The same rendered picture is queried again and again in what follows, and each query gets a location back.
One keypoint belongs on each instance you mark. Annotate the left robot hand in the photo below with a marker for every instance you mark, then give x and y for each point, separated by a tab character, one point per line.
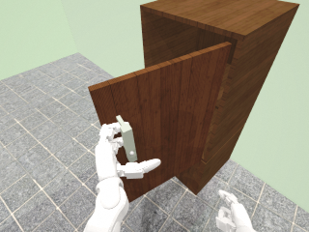
105	155

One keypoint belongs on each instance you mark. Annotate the cupboard door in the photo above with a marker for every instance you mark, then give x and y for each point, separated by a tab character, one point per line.
169	107

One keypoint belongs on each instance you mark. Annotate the robot left forearm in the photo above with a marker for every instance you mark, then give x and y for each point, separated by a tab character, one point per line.
111	206

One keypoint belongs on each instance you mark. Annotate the right robot hand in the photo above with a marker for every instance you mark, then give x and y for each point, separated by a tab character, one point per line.
236	217

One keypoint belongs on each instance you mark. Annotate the handle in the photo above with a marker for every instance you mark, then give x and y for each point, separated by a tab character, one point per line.
128	139

